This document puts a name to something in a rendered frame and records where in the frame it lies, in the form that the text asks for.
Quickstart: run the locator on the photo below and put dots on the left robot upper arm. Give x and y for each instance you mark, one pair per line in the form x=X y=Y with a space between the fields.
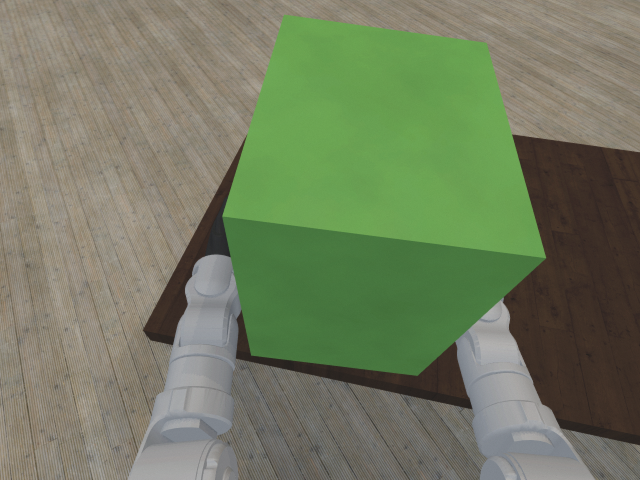
x=206 y=459

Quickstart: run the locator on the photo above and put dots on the table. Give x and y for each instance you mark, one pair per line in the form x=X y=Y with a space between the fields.
x=575 y=317

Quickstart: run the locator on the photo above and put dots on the right robot forearm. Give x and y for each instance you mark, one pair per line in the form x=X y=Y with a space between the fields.
x=509 y=416

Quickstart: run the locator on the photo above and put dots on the carton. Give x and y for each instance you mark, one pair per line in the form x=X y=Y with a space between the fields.
x=379 y=208

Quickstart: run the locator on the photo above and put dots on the left robot hand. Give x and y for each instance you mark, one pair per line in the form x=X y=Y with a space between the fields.
x=217 y=243

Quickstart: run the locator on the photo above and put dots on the left robot forearm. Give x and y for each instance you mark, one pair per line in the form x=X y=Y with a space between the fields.
x=196 y=403

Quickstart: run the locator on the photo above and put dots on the right robot upper arm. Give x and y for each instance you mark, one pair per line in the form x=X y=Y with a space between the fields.
x=522 y=466

